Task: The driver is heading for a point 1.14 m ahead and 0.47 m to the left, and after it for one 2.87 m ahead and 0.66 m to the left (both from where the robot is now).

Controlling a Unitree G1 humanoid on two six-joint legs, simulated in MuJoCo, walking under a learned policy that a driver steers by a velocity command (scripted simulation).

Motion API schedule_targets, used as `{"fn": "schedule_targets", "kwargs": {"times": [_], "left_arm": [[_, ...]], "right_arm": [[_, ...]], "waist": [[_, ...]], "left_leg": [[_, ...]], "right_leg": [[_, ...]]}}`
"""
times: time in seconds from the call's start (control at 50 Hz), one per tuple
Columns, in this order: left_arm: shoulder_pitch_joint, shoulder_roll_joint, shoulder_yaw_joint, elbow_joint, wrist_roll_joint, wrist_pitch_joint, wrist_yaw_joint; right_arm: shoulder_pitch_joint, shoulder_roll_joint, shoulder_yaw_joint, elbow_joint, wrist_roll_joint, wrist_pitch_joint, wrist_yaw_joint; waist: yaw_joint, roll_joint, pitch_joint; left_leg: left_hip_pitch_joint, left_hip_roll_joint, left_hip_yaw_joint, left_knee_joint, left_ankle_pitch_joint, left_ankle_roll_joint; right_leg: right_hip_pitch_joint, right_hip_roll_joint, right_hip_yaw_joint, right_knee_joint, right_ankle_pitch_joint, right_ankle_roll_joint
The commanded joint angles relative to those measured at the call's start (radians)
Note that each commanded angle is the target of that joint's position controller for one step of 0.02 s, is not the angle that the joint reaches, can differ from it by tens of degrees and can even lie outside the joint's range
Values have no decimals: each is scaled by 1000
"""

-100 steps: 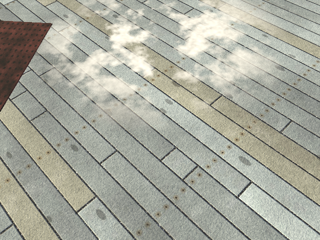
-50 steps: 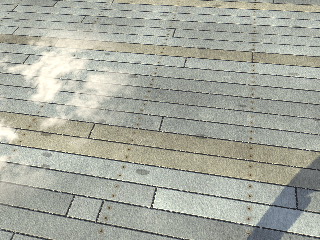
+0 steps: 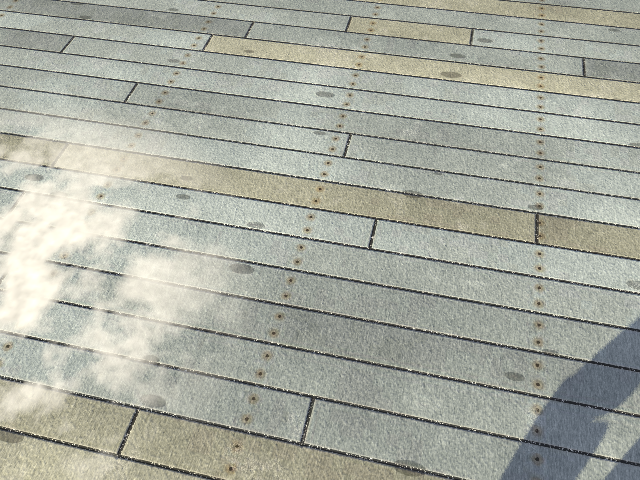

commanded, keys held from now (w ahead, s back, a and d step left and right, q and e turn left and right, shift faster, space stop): w+q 1.00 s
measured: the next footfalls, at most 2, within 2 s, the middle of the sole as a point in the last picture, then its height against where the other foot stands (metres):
left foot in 0.38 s outside the picture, level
right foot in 0.88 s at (302, 370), level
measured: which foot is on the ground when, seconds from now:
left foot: up 0.00-0.36, down 0.38-0.90, up 0.92-1.00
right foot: down 0.00-0.40, up 0.42-0.86, down 0.88-1.00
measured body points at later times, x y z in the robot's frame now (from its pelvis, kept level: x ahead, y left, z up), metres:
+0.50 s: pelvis +0.27 +0.08 -0.01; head +0.31 +0.10 +0.44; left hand +0.30 +0.38 -0.13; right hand +0.49 -0.15 -0.11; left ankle +0.32 +0.15 -0.74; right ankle +0.19 -0.10 -0.64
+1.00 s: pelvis +0.56 +0.13 -0.01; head +0.58 +0.14 +0.44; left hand +0.56 +0.45 -0.09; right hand +0.78 -0.07 -0.12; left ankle +0.40 +0.17 -0.65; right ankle +0.67 +0.07 -0.74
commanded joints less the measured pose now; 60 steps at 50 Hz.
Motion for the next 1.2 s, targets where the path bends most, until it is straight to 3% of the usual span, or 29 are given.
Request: {"fn": "schedule_targets", "kwargs": {"times": [0.02, 0.08, 0.14, 0.22, 0.28, 0.34, 0.36, 0.38, 0.4, 0.42, 0.44, 0.46, 0.48, 0.5, 0.52, 0.6, 0.68, 0.76, 0.82, 0.86, 0.88, 0.9, 0.92, 0.94, 0.96, 1.0, 1.04, 1.12, 1.2], "left_arm": [[9, 99, 33, -24, 4, -31, 4], [13, 118, 42, 6, 7, -39, 11], [20, 141, 48, 24, 7, -29, 24], [80, 175, 60, 58, -7, -10, 34], [105, 193, 69, 81, -24, 15, 35], [75, 233, 81, 75, -36, 39, 45], [59, 240, 82, 70, -39, 48, 47], [46, 225, 73, 64, -41, 49, 49], [87, 134, 42, 42, 1, 38, 48], [147, 54, 11, -12, 0, 4, 35], [21, 164, 32, -20, -38, -29, 20], [-41, 176, 34, -46, -59, -46, 15], [-43, 160, 31, -36, -40, -52, 23], [-38, 168, 38, -29, -11, -48, 31], [-19, 170, 41, -27, -4, -37, 29], [-52, 125, 32, -43, 10, -5, 30], [-199, 87, 15, -83, 2, -8, 23], [-289, 107, 18, -113, -14, -25, 4], [-263, 141, 33, -110, -17, -38, -5], [-131, 170, 53, -78, -14, -48, 2], [-4, 207, 67, -62, 3, -53, 9], [131, 287, 87, -48, 21, -47, 16], [166, 267, 86, -18, -3, -34, 6], [112, 172, 61, -38, -15, -28, 8], [63, 136, 50, -46, -11, -17, 14], [2, 101, 34, -34, 2, -12, 17], [-9, 102, 35, -18, 0, -20, 18], [22, 150, 51, 22, -5, -29, 16], [39, 175, 52, 53, -18, -18, 11]], "right_arm": [[48, -60, -25, -49, 4, 13, -5], [-23, -46, -25, -82, -6, 31, -9], [-95, -30, -20, -107, -10, 19, 7], [-234, -7, -7, -164, -13, 11, 34], [-287, -18, -10, -209, -12, 13, 50], [-211, -66, -37, -221, -11, 23, 55], [-102, -102, -58, -199, -8, 27, 52], [66, -158, -92, -157, -6, 32, 38], [162, -252, -116, -135, -1, 43, 15], [103, -306, -115, -177, -6, 24, 22], [104, -205, -89, -187, -9, 10, 31], [70, -165, -77, -181, -12, -3, 31], [7, -141, -68, -187, -12, -10, 31], [-44, -111, -59, -198, -15, -12, 27], [-68, -105, -54, -213, -28, -13, 21], [-40, -134, -62, -203, -19, -15, -3], [14, -146, -66, -182, -11, -2, -20], [73, -146, -66, -153, -5, 9, -25], [70, -140, -68, -149, -6, 19, -32], [40, -122, -63, -159, -9, 23, -30], [29, -76, -45, -175, -18, 20, -24], [128, -12, -25, -196, -14, 15, -25], [194, -39, -18, -207, 6, 8, -25], [128, -133, -41, -188, 13, 12, -25], [36, -156, -48, -203, 2, 18, -25], [-29, -125, -53, -222, -16, 23, -19], [-5, -78, -45, -224, -3, 34, -10], [-71, -36, -30, -255, -14, 36, -7], [-176, -9, -13, -269, -17, 13, 14]], "waist": [[-6, -126, -72], [-2, -93, -11], [19, -85, 5], [77, -60, 43], [81, -69, 54], [9, -119, -30], [-56, -120, -91], [-147, -93, -175], [-139, 109, -253], [-41, 250, -398], [-117, 77, -374], [-104, 46, -234], [-52, -52, -150], [-19, -52, -112], [8, -13, -100], [13, -17, -71], [-45, 29, -50], [-78, 49, -37], [-52, 78, -41], [22, 95, -90], [84, 54, -209], [80, -151, -373], [56, -372, -411], [78, -224, -263], [84, -142, -155], [46, -106, -42], [21, -154, -30], [28, -104, -23], [58, -87, -6]], "left_leg": [[-140, 87, -50, 11, 87, -20], [-229, 92, -65, -89, 189, -40], [-232, 81, -30, -282, 351, -40], [-235, 65, 49, -461, 415, -18], [-266, 48, 83, -521, 330, 17], [-109, -41, 164, -523, 179, 75], [31, -84, 183, -539, 160, 104], [289, -117, 162, -606, 216, 145], [572, 73, -141, -608, 276, 211], [828, 281, -755, -792, 9, 433], [813, 278, -734, -883, -54, 377], [693, 247, -588, -889, -4, 333], [542, 202, -474, -885, 118, 295], [432, 167, -394, -895, 233, 280], [355, 147, -357, -910, 328, 281], [244, 91, -231, -937, 498, 269], [205, 29, -182, -919, 386, 205], [254, 58, -262, -868, 295, 183], [335, 92, -350, -784, 302, 165], [324, 59, -352, -673, 405, 133], [247, 6, -300, -472, 380, 100], [-41, -126, -171, -135, 79, 26], [-280, -130, -127, 75, -263, 0], [-351, -63, -144, 158, -183, -10], [-347, -28, -99, 160, -100, -15], [-288, 29, -81, 72, -5, -15], [-233, 58, -56, 24, 24, -20], [-277, 69, -48, -131, 130, -37], [-208, 44, 7, -398, 318, -24]], "right_leg": [[158, -277, 237, -294, 115, -145], [153, -276, 128, -328, 205, -149], [187, -247, 21, -337, 235, -125], [273, -273, -51, -329, 264, -114], [390, -307, -76, -268, 366, -98], [440, -308, -114, -69, 812, -64], [415, -290, -129, 89, 896, -47], [292, -247, -150, 319, 807, -9], [3, -171, -143, 645, 173, 39], [-368, 47, 60, 947, -457, 84], [-481, -14, 207, 978, -402, 60], [-518, -54, 192, 918, -307, 35], [-468, -100, 188, 825, -229, 34], [-404, -126, 188, 744, -182, 44], [-339, -138, 193, 718, -154, 55], [-318, -123, 152, 531, -42, 116], [-263, -65, 145, 226, 205, 133], [-218, -27, 163, 80, 256, 113], [-180, -22, 186, 30, 152, 77], [1, -14, 155, -25, 125, 31], [237, -110, 229, 1, 120, -24], [609, -336, 561, -7, 12, -150], [702, -462, 912, -112, -239, -235], [584, -427, 819, -148, -375, -193], [451, -381, 653, -158, -307, -149], [251, -297, 448, -213, -103, -117], [177, -273, 340, -259, -12, -123], [190, -284, 216, -304, 146, -159], [203, -244, 90, -313, 222, -136]]}}
Velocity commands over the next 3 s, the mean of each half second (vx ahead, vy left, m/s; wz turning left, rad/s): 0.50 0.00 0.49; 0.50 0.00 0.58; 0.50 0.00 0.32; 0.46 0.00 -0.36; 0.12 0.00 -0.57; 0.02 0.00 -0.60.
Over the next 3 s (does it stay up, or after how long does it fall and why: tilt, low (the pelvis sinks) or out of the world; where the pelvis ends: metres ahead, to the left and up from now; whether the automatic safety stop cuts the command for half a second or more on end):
stays up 1.08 0.54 0.01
